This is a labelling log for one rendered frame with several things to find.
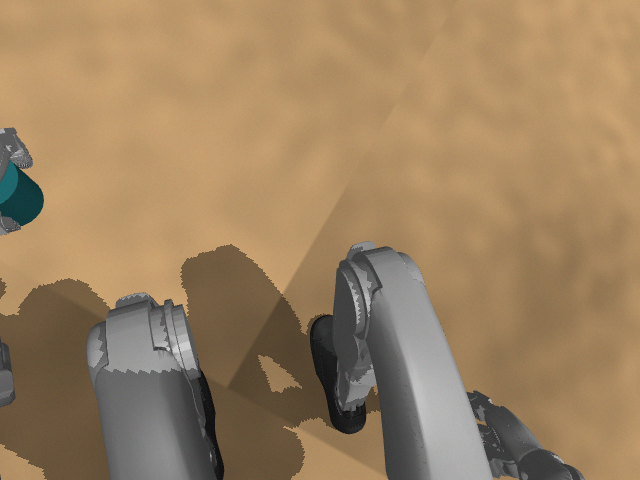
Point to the left robot arm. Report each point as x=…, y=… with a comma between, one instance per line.
x=7, y=391

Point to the left robot hand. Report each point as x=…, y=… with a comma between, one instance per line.
x=11, y=148

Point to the right robot hand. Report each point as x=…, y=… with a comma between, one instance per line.
x=506, y=439

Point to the right robot arm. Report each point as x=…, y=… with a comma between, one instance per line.
x=546, y=465

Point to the right robot foot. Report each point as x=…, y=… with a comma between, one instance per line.
x=325, y=362

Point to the left robot foot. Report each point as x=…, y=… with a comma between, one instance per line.
x=209, y=410

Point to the tin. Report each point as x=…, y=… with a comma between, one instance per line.
x=20, y=197

